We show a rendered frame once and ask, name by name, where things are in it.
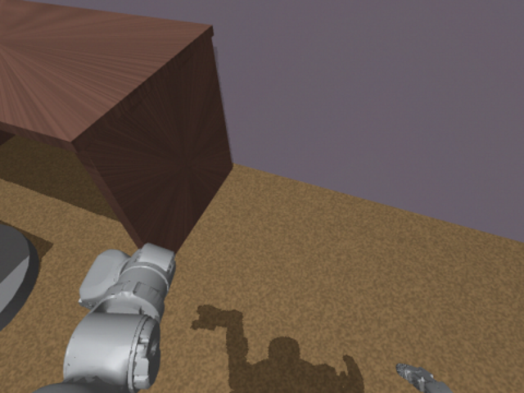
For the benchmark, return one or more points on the desk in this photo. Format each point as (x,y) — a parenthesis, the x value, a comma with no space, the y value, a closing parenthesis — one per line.
(136,98)

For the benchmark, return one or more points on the left robot arm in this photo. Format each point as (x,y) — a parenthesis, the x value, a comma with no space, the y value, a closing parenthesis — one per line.
(116,347)

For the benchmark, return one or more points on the left robot hand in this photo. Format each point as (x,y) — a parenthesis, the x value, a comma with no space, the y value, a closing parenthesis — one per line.
(100,277)

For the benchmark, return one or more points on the right robot hand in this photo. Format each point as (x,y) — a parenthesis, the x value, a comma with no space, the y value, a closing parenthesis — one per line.
(421,379)

